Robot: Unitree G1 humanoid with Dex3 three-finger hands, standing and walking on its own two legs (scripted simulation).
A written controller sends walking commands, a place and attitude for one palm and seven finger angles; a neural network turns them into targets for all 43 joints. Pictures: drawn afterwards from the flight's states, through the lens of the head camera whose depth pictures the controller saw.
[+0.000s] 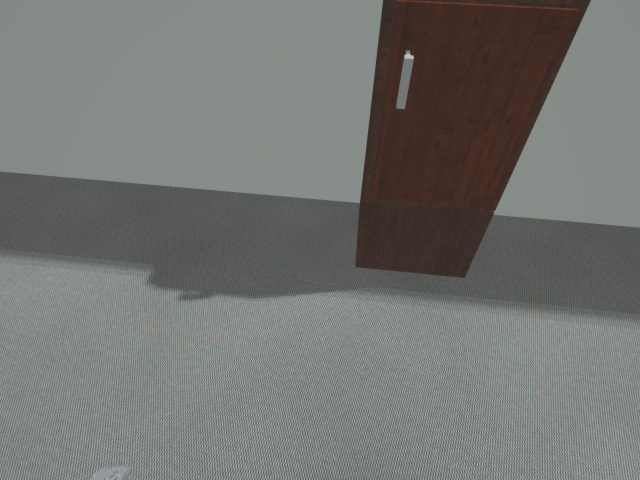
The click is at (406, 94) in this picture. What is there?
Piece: cupboard door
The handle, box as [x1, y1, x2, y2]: [396, 50, 413, 108]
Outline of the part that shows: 409,50 406,50 404,55 396,108 404,108 413,60 413,56 409,53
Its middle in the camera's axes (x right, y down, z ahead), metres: +0.21 -0.41 +0.99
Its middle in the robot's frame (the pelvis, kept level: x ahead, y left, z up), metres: +1.03 -0.16 +0.05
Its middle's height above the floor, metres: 0.82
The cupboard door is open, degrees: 0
